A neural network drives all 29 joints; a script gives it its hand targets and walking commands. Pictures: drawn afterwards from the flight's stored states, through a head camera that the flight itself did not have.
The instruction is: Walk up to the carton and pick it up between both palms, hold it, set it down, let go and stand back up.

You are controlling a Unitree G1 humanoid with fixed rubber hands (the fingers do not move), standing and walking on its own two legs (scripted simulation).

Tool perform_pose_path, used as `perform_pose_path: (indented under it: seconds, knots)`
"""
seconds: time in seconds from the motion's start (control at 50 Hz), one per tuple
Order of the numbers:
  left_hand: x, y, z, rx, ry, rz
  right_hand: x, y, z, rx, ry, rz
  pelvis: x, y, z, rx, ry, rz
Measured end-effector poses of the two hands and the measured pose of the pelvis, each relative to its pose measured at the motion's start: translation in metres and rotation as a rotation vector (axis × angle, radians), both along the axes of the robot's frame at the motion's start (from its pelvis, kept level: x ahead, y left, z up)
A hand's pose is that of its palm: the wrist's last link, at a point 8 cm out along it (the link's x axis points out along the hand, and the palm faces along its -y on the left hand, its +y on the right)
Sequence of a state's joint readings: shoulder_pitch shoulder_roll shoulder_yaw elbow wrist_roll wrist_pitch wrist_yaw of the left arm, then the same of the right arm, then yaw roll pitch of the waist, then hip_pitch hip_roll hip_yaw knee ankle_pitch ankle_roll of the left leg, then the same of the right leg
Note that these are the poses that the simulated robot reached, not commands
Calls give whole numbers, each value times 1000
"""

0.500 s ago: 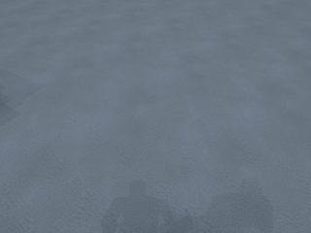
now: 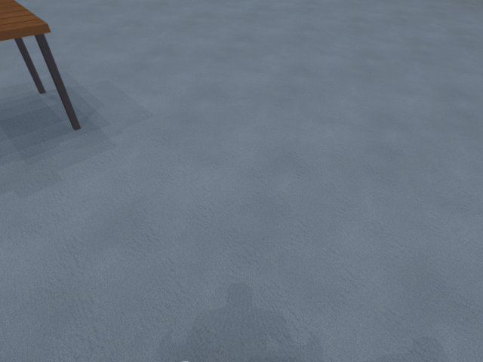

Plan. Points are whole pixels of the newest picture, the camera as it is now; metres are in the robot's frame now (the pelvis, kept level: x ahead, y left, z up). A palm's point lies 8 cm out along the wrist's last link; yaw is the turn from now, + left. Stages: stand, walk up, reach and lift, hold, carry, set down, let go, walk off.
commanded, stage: walk up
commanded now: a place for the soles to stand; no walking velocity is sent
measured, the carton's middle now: out of the picture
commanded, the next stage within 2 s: none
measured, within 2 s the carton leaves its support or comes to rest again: neither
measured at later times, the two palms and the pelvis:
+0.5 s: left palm (59, 317) +0.24 +0.36 -0.10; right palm (335, 294) +0.34 -0.19 -0.14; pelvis +0.21 +0.07 -0.03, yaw +16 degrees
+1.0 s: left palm (10, 326) +0.24 +0.47 -0.15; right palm (205, 170) +0.67 +0.14 -0.10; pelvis +0.40 +0.26 -0.02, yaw +39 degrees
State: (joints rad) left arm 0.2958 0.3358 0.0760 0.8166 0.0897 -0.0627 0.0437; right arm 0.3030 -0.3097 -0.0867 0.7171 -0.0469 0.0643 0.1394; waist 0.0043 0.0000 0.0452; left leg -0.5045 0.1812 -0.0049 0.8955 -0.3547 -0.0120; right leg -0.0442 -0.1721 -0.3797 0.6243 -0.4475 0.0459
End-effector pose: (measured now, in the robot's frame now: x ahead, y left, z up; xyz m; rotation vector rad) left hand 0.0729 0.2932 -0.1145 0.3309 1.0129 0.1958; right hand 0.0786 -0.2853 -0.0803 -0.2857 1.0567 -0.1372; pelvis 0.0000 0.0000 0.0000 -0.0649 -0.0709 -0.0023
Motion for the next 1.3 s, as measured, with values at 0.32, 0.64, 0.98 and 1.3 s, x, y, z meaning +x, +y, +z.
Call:
perform_pose_path:
  seconds: [0.32,0.64,0.98,1.3]
  knots:
    - [133,45,-7,-144,-143,65,116,70,-20,-77,49,63,116,64,-13,88,-27,164]
    - [103,85,22,85,-24,476,406,180,-39,63,-86,515,259,93,-15,27,-16,446]
    - [149,166,-34,-178,168,708,586,424,-14,40,-151,771,389,247,-21,31,34,669]
    - [432,351,33,-59,-272,537,633,434,-20,-52,73,596,530,354,0,96,63,729]
